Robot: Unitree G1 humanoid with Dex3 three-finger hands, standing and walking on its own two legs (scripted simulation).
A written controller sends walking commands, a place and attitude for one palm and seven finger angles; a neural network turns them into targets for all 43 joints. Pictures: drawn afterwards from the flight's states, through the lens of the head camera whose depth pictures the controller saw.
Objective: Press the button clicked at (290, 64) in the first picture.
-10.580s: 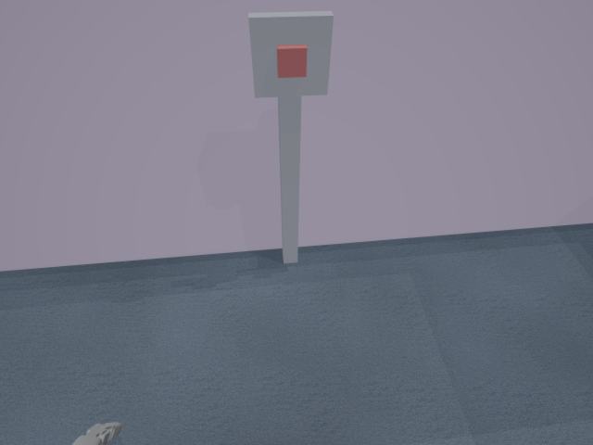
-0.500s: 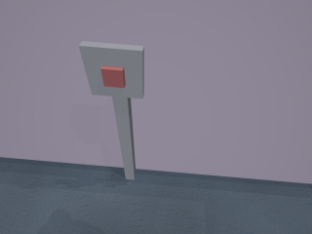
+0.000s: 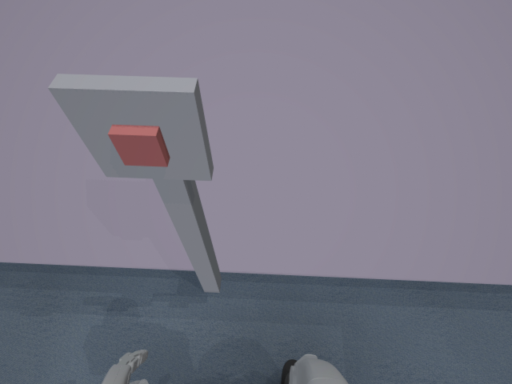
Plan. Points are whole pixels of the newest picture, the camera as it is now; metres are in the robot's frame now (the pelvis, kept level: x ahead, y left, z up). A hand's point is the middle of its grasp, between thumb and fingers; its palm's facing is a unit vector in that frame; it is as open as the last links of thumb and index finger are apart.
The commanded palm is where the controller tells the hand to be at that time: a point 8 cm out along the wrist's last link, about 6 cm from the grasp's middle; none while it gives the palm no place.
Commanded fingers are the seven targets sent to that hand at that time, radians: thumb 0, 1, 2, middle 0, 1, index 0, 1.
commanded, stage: come to a stop and stand still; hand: left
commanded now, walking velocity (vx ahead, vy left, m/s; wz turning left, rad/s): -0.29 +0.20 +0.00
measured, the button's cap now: (141, 144) +0.43 +0.19 +0.12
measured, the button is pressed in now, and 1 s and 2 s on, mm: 0 0 0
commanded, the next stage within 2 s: none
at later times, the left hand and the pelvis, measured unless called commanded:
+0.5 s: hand out of the picture -0.02 +0.24 -0.16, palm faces +0.11 -0.98 -0.16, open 7.4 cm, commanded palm none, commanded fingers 0.00 0.90 0.90 -0.20 -0.30 -0.20 -0.30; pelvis -0.04 +0.05 +0.03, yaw +2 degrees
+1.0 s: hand out of the picture -0.07 +0.17 -0.15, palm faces +0.01 -0.98 -0.21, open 7.3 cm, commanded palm none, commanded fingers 0.00 0.90 0.90 -0.20 -0.30 -0.20 -0.30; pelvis -0.08 +0.00 +0.02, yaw +0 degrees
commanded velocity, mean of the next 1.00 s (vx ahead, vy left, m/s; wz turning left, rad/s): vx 0.01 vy -0.03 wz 0.00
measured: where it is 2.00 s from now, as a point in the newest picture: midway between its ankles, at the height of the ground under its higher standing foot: outside the picture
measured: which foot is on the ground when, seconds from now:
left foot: up 0.00-0.32, down 0.34-1.00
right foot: down 0.00-0.34, up 0.36-0.82, down 0.84-1.00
